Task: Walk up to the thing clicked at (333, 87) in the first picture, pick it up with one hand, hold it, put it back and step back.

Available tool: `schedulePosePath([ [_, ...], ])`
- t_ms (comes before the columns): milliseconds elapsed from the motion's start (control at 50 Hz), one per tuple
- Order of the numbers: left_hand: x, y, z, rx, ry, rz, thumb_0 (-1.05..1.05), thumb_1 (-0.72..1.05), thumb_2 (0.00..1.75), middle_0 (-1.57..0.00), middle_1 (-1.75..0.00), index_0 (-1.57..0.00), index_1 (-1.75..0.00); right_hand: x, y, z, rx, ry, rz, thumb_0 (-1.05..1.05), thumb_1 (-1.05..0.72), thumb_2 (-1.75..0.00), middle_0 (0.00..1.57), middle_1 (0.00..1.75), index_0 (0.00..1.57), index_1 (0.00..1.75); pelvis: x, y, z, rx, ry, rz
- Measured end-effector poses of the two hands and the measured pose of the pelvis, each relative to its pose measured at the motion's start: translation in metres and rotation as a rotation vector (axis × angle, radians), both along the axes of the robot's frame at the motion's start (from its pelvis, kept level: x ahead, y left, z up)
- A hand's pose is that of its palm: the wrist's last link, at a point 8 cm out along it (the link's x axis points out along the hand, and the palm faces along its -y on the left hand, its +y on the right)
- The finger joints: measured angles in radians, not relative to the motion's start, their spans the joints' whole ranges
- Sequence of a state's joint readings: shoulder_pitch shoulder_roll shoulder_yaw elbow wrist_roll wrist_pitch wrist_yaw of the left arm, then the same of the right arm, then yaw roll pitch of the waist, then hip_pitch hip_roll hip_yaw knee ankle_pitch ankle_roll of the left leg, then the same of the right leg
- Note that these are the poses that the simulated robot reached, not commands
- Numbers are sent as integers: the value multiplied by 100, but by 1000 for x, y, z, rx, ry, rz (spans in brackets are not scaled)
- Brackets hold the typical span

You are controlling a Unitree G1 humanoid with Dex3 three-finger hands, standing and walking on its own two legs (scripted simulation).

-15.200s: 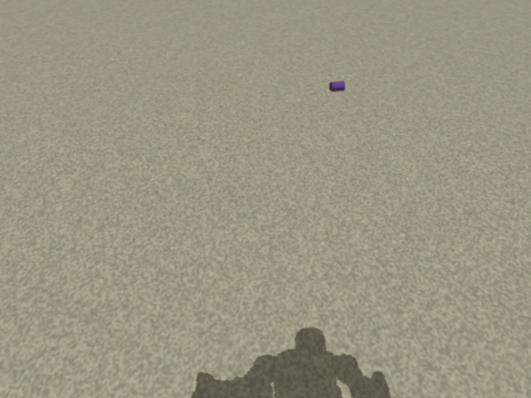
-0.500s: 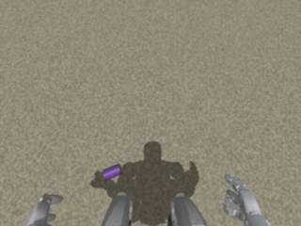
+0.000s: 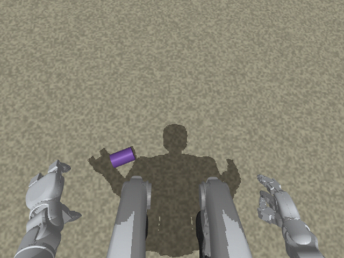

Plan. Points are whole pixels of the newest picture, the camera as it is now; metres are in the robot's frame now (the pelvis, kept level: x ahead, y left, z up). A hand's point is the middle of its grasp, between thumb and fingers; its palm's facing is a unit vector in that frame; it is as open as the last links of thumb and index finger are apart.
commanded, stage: rise first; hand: left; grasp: from above
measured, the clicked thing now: (122, 157) +0.41 +0.21 -0.48
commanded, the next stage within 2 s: approach in 1.60 s
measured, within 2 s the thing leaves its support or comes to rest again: neither
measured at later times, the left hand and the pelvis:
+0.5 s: hand (83, 172) +0.32 +0.29 -0.27, palm faces -0.41 -0.14 -0.90, open 13.5 cm; pelvis -0.04 +0.00 -0.11, yaw -2 degrees
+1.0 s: hand (95, 165) +0.35 +0.27 -0.33, palm faces -0.41 -0.17 -0.90, open 12.7 cm; pelvis -0.03 +0.00 -0.15, yaw -3 degrees
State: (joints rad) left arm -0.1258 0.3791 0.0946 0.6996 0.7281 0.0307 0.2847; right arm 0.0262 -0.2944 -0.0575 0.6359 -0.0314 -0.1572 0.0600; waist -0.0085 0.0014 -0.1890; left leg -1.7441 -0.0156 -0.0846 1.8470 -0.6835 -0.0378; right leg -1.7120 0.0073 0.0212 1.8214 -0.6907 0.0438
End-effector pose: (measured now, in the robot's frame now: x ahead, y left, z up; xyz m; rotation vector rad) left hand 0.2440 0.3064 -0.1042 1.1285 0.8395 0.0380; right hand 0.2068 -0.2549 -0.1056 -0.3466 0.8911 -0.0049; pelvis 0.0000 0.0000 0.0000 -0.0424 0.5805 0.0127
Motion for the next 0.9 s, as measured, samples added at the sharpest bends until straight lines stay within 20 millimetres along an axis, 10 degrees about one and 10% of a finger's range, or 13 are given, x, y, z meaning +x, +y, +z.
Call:
schedulePosePath([
  [200,51,-10,-56,140,-74,-123,0,-43,91,-21,-91,-20,-92,-76,-8,-93,8,194,-79,1,-90,-90,20,30,20,30,-26,-5,-67,2,5,-14],
  [420,74,-13,-93,219,-54,-263,0,-42,92,-24,-85,-22,-87,-143,-13,-121,-14,321,-148,1,-90,-90,20,30,20,30,-35,-4,-101,-6,-6,-22],
  [900,108,-31,-155,228,-67,-252,0,-33,85,-35,-72,-32,-76,-153,-5,-152,-20,352,-121,0,-90,-90,20,30,20,30,-32,3,-140,-38,9,-32],
])
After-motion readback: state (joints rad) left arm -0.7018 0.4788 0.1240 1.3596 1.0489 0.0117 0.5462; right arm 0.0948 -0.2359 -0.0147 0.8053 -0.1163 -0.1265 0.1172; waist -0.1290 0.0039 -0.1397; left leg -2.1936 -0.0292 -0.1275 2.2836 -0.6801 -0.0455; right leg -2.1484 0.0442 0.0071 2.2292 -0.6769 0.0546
